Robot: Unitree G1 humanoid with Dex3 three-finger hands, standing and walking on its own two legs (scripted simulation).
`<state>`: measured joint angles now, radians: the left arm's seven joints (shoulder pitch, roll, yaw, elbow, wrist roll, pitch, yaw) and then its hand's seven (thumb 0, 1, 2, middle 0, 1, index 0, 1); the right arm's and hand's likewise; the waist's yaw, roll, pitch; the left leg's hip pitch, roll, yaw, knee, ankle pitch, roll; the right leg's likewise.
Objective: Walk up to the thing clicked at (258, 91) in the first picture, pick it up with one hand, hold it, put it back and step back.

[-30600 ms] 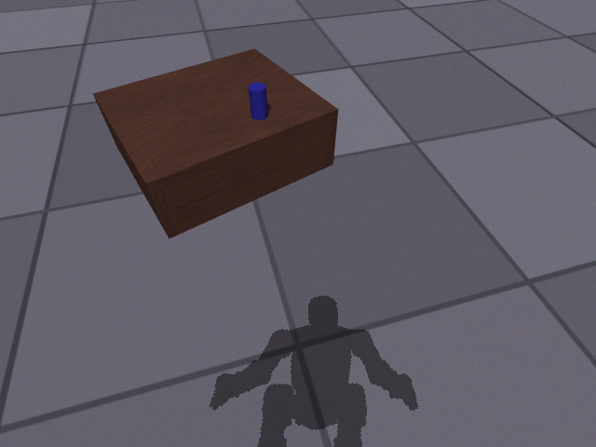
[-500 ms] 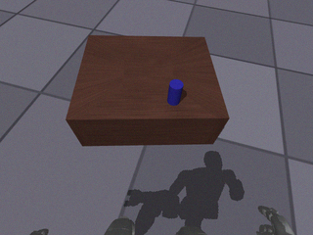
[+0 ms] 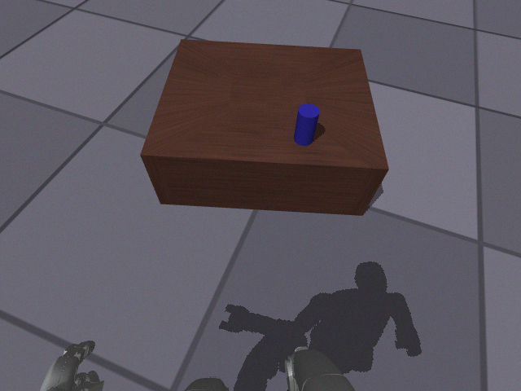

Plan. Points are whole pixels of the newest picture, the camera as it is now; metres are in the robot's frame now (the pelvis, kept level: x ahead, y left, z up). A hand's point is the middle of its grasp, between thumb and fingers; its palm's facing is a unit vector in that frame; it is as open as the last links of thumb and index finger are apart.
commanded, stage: step back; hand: right
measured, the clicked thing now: (306, 125) +0.99 -0.19 -0.36
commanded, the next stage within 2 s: stand in 1.40 s
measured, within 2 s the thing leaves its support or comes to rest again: neither
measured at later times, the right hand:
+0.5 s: hand out of the picture -0.08 -0.29 -0.15, palm faces -0.07 +0.92 -0.39, open 7.4 cm
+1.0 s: hand out of the picture -0.06 -0.28 -0.14, palm faces -0.05 +0.92 -0.39, open 7.4 cm
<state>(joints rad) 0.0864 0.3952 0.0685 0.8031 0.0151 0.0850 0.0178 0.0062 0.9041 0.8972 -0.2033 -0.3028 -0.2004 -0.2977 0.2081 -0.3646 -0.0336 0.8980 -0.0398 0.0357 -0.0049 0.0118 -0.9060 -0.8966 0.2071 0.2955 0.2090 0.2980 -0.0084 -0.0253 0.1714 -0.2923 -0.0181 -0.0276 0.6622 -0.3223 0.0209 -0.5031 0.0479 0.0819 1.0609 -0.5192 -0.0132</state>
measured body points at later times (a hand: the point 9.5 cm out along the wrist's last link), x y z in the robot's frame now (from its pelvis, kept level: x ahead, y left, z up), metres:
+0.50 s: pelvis -0.15 -0.01 +0.00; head -0.12 -0.02 +0.45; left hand -0.08 +0.32 -0.11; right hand -0.08 -0.34 -0.13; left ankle -0.15 +0.12 -0.72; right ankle -0.11 -0.15 -0.72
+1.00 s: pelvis -0.13 -0.01 +0.00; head -0.12 -0.01 +0.45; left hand -0.07 +0.30 -0.12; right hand -0.05 -0.33 -0.12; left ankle -0.10 +0.12 -0.72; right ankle -0.13 -0.14 -0.72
